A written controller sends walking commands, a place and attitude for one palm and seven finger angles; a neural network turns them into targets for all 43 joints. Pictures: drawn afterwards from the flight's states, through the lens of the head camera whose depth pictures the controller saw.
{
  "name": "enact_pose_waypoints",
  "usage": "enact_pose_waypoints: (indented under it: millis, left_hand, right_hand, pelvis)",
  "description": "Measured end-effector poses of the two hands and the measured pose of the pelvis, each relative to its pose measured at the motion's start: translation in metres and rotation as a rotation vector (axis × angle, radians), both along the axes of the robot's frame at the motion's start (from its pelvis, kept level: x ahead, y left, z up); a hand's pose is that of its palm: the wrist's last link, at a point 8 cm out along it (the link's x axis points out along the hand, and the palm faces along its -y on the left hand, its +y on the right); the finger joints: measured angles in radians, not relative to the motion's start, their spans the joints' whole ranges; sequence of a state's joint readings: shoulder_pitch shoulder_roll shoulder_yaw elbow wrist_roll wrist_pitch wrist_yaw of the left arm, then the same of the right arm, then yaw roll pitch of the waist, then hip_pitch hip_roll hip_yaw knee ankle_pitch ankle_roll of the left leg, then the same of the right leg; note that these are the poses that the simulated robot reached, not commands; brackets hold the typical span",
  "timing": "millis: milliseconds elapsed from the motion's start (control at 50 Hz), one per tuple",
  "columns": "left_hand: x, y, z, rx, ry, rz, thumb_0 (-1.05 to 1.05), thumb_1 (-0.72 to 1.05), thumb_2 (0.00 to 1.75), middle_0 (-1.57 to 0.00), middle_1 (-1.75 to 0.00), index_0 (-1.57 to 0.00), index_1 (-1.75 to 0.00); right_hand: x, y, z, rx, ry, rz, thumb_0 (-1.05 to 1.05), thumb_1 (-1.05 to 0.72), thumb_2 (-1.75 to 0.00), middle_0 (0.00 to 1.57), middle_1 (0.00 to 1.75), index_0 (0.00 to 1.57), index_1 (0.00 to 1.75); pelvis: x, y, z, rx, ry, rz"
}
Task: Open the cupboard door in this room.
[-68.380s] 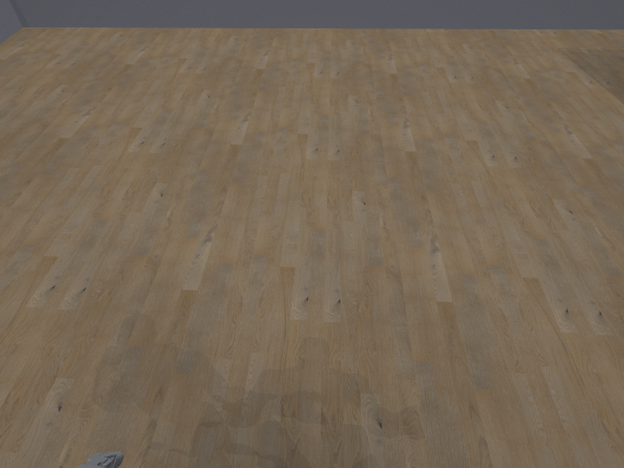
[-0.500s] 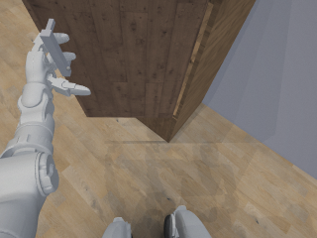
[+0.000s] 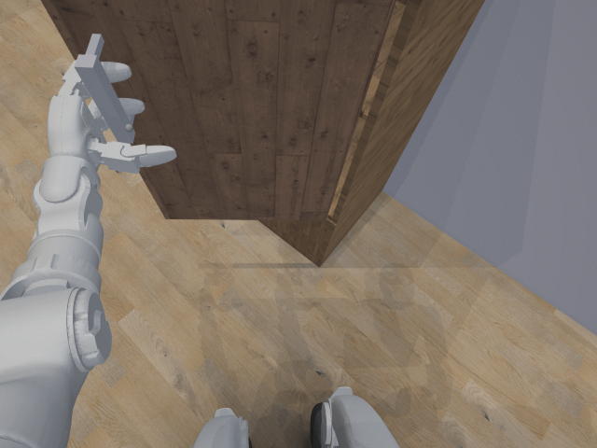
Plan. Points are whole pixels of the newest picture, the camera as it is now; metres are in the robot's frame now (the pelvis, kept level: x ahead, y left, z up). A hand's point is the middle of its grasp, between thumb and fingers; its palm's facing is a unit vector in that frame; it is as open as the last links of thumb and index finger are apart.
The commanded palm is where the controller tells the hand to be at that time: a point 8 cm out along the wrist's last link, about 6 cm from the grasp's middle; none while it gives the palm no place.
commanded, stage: close the thumb around the handle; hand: left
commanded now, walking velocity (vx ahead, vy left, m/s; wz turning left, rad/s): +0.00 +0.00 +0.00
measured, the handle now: (112, 92) +0.57 +0.21 +0.08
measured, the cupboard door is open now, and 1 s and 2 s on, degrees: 40 52 86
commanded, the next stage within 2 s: pull the door open along its arc in 0.46 s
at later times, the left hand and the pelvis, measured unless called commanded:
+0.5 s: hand (127, 127) +0.51 +0.19 +0.07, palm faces +0.04 -1.00 -0.03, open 5.7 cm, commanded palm +0.49 +0.21 +0.07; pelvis +0.00 +0.00 +0.00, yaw +0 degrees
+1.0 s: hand (127, 176) +0.44 +0.18 +0.07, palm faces -0.03 -1.00 -0.01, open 5.8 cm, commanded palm +0.38 +0.24 +0.07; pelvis +0.02 +0.00 +0.02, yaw -2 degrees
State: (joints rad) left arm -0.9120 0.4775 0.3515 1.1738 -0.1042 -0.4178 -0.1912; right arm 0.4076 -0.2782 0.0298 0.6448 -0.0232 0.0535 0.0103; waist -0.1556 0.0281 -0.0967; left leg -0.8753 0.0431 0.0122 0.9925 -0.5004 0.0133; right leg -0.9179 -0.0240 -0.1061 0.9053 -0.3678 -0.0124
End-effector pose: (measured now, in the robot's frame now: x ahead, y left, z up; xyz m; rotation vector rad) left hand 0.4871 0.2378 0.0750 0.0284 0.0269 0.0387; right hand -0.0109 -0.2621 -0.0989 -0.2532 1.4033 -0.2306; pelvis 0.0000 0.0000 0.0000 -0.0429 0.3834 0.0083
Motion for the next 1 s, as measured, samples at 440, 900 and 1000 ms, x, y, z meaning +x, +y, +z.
enact_pose_waypoints:
  millis: [440,900,1000]
  left_hand:
    - [0.001,0.002,0.0,0.0,0.0,0.002,0.01,0.77,0.84,-0.35,-1.34,-0.33,-1.34]
    - [-0.033,0.002,-0.001,-0.011,-0.018,-0.046,0.01,0.75,0.77,-0.37,-1.35,-0.35,-1.35]
    - [-0.068,-0.006,-0.002,-0.017,-0.03,-0.069,0.0,0.73,0.75,-0.36,-1.35,-0.35,-1.35]
  right_hand:
    - [0.009,0.007,-0.003,0.019,-0.011,0.004,0.01,-0.91,-0.9,0.2,0.3,0.2,0.3]
    - [0.028,0.005,0.009,0.025,-0.108,-0.047,0.01,-0.91,-0.9,0.2,0.3,0.2,0.3]
    - [0.055,0.008,0.013,0.045,-0.198,-0.029,0.01,-0.91,-0.9,0.2,0.3,0.2,0.3]
  pelvis:
    - [0.003,0.002,0.001,-0.002,0.0,0.001]
    - [0.011,0.003,0.011,0.011,-0.032,-0.044]
    - [0.015,0.004,0.016,0.017,-0.058,-0.048]
